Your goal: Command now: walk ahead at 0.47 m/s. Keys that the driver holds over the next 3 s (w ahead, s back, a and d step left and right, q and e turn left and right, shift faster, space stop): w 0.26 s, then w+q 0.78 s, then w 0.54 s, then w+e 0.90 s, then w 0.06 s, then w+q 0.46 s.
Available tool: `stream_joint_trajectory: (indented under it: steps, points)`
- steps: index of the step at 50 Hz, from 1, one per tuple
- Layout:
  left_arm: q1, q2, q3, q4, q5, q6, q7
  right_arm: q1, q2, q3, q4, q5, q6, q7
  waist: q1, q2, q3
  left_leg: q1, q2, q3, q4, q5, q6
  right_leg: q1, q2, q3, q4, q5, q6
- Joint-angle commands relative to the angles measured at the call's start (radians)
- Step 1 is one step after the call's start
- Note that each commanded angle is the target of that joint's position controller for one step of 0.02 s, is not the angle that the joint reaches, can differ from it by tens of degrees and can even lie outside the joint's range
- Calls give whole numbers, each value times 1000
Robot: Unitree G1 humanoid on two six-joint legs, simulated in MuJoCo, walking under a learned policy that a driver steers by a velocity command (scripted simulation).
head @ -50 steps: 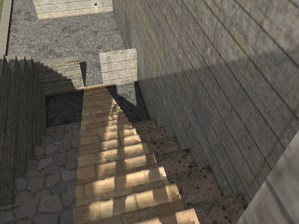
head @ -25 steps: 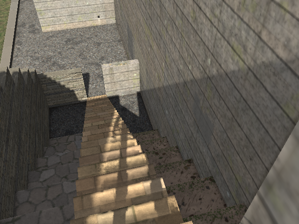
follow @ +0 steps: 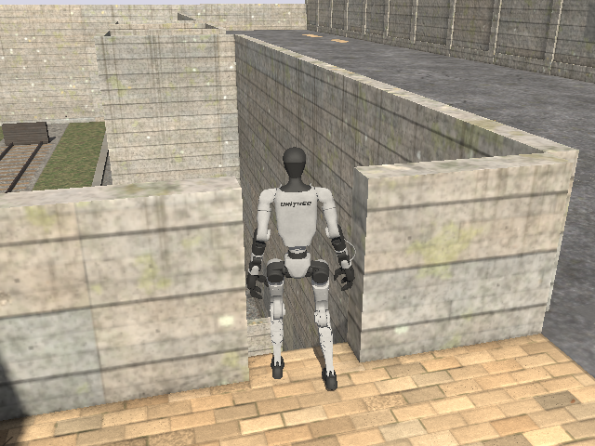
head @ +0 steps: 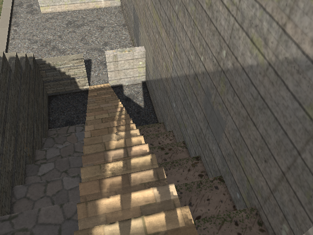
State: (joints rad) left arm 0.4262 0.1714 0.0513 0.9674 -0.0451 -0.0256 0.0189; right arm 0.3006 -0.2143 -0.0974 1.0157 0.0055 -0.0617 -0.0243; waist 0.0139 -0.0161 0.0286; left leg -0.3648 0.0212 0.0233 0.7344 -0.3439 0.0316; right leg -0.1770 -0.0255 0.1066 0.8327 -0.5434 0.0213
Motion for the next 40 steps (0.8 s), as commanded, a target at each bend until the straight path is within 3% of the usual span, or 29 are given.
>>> stream_joint_trajectory:
  steps: [1, 2, 4, 5, 8, 11, 13, 14, 15, 16, 17, 18, 19, 20, 21, 22, 23, 24, 25, 26, 29, 30, 31, 33, 35, 37, 38, 39, 40]
  points:
    - [-46, 118, 43, -95, -48, -22, 12, 273, -138, -26, 19, 2, -17, 16, -102, 211, 42, 358, 335, -589, -389, 101, 287, -555, 79, 78, 548, -35, -70]
    - [-62, 111, 41, -89, -33, -19, 12, 227, -129, -26, -1, 24, -32, 26, -89, 193, 56, 346, 311, -519, -370, 124, 271, -597, 30, 61, 582, 36, -105]
    - [-71, 96, 49, -93, -1, -13, 14, 167, -60, 1, -20, 13, -34, 25, -50, 146, 44, 268, 271, -407, -357, 222, 228, -549, -48, 53, 504, 199, -126]
    - [-67, 50, 37, -109, 5, -4, 13, 204, -36, 4, -4, 38, -42, 12, -35, 205, 63, 232, 223, -324, -361, 206, 176, -525, -62, 38, 439, 233, -123]
    - [-67, 24, 27, -98, 6, 30, 23, 246, -112, -17, -11, 13, -44, -2, -28, 105, 102, 189, 240, -311, -422, 186, 201, -525, -99, 27, 266, 263, -93]
    - [-184, 32, 18, -137, 6, 45, 9, 245, -96, -18, -20, 5, -16, -10, -41, 87, 98, 147, 225, -242, -450, 238, 187, -469, -107, -34, 105, 326, -61]
    - [-138, 31, 17, -101, -1, 42, -7, 240, -102, -21, -11, 2, -14, -10, -11, 109, 109, 61, 251, -216, -425, 285, 200, -396, -107, -40, 190, 414, -50]
    - [-115, 59, 26, -79, -1, 44, -11, 233, -98, -19, -26, -1, -19, -7, 0, 43, 113, 21, 222, -188, -396, 244, 198, -381, -92, -68, 221, 466, -52]
    - [-124, 64, 23, -69, 31, 40, -14, 180, -61, 1, -58, 14, -22, -4, -2, 66, 93, -29, 169, -155, -360, 281, 191, -324, -71, -127, 213, 514, -47]
    - [-84, 63, 25, -49, 37, 34, -16, 148, -59, 3, -71, 16, -19, -3, 23, 80, 81, -99, 148, -116, -311, 360, 183, -203, -45, -172, 205, 502, -43]
    - [-40, 81, 38, -35, 18, 39, -10, 99, -39, 9, -66, -2, -16, -3, 62, 142, 56, -160, 135, -98, -242, 530, 155, -39, -6, -227, 207, 439, -38]
    - [159, 113, 54, 36, 39, 10, -13, 83, -92, 1, -94, 9, -19, 0, 150, 61, -26, -249, 89, -33, -41, 737, 147, 211, 55, -279, 174, 382, -48]
    - [408, 142, 75, 102, 46, -5, -13, -40, -124, -3, -113, 20, -34, 0, 312, 39, -97, -324, 28, -3, 288, 838, 95, 425, 46, -275, 76, 365, -58]
    - [500, 192, 83, 103, 43, -24, -28, -252, -39, 25, -180, 30, -58, -5, 426, -215, -36, -401, -122, -91, 885, 169, 60, 342, -75, -75, -183, 440, -141]
    - [323, 188, 55, 39, 23, -39, -53, -1, 113, 57, -171, 30, -69, -8, 186, -347, -37, -486, -244, -341, 1039, -221, 77, 196, -257, 239, -225, 847, -250]
    - [90, 235, 57, -5, -1, -41, -65, 182, 86, 47, -173, 81, -45, -8, -56, -367, -5, -481, -171, -297, 971, -159, 79, 6, -411, 432, -420, 728, -302]
    - [5, 173, 43, -14, -12, -54, -77, 188, 45, 45, -150, 97, -8, -21, -68, -233, 73, -490, -81, -262, 961, -125, 66, -152, -456, 433, -413, 481, -301]
    - [-80, 131, 28, -19, -12, -62, -83, 135, 49, 50, -163, 76, 22, -39, -85, -39, 131, -498, -41, -233, 909, -83, 56, -280, -430, 375, -390, 271, -258]
    - [-138, 132, 26, -32, 11, -68, -84, 147, 33, 39, -156, 41, 55, -42, -112, 12, 138, -438, -6, -187, 827, 52, 43, -380, -370, 269, -333, 194, -215]
    - [-138, 153, 37, -11, 40, -74, -65, 198, 37, 39, -112, 31, 73, -23, -106, 38, 127, -377, -5, -217, 798, 147, 48, -427, -368, 209, -227, 227, -191]
    - [-121, 113, 14, -28, 57, -103, -5, 35, -13, 16, -173, 46, 70, 3, -60, -27, 75, -384, -14, -192, 480, 482, 59, -416, -276, 17, -125, -22, -108]
    - [-152, 138, 16, -50, 65, -101, 25, -44, -27, 14, -215, 30, 65, 13, -61, -56, 89, -249, -29, -145, 284, 644, 50, -533, -225, -93, -125, -24, -92]
    - [-137, 195, 29, -54, 49, -112, 53, -81, -16, 16, -235, 22, 63, 23, -58, -107, 88, -127, -62, -75, 149, 706, 12, -581, -182, -183, -103, -17, -71]
    - [-26, 231, 46, -35, 20, -96, 61, -180, 12, 32, -271, 37, 66, 52, 30, -85, 67, -27, -74, 22, -48, 670, -32, -486, -213, -230, -43, -11, -89]
    - [-17, 225, 55, -40, 23, -89, 47, -74, -7, 15, -230, 40, 82, 66, 16, -110, 31, -16, -48, -5, 94, 758, -6, -411, -299, -143, 141, -75, -107]
    - [39, 143, 46, -40, -3, -67, 38, -138, -29, 3, -231, 28, 96, 48, 79, -44, 73, -157, -57, 53, -97, 571, 23, -226, -295, -181, 249, 20, -67]
    - [-5, 127, 33, -77, -8, -55, 40, -174, -30, 11, -257, 21, 87, 52, 58, -42, 82, -85, -31, 79, -392, 495, 8, -146, -275, -199, 286, 97, -58]
    - [4, 144, 35, -44, 1, -32, 49, -57, -63, -21, -207, 48, 87, 67, 9, -118, 17, 127, 1, 21, -472, 515, 39, -124, -283, -143, 412, 362, -70]
    - [-94, 199, 61, -50, 3, -48, 43, 248, -158, -52, -98, 25, 91, 78, -143, -126, -115, 528, 9, -30, -139, 671, 110, -370, -264, -183, 790, 563, -38]
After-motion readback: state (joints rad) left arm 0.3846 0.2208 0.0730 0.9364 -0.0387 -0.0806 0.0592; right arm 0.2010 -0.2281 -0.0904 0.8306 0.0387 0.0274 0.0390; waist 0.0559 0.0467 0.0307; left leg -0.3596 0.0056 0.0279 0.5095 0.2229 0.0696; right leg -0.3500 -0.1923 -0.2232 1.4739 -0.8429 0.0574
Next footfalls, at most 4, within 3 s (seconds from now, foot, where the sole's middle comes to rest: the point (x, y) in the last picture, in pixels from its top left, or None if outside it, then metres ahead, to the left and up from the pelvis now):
0.38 right None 0.21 -0.15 -0.75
0.80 left None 0.36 0.10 -0.94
1.32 right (156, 234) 0.62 0.00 -1.13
1.72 left None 0.59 0.30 -1.13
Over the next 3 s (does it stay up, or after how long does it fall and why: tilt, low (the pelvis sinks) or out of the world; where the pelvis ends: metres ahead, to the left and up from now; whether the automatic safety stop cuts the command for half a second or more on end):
stays up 1.09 0.27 -0.75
